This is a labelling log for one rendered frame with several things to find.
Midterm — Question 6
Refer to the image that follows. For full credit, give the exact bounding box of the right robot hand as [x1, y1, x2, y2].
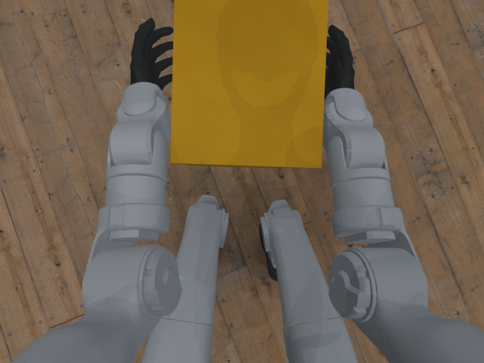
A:
[324, 25, 355, 99]

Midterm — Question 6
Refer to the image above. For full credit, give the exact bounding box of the left robot thigh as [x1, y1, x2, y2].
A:
[141, 203, 229, 363]

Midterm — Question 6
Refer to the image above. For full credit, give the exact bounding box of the left robot upper arm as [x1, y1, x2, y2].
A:
[10, 245, 182, 363]

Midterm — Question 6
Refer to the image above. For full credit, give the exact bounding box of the robot left forearm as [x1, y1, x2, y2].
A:
[82, 82, 172, 305]

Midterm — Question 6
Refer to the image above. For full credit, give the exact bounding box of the carton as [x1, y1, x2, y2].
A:
[170, 0, 328, 168]

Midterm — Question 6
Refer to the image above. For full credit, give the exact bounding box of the right robot upper arm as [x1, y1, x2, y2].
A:
[328, 248, 484, 363]

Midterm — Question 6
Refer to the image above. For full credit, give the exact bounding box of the robot right forearm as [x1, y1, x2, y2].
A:
[322, 88, 429, 293]

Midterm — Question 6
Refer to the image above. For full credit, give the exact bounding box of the robot left shin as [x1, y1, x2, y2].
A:
[185, 195, 220, 224]

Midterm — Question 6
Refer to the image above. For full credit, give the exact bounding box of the left robot hand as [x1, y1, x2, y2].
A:
[130, 18, 173, 90]

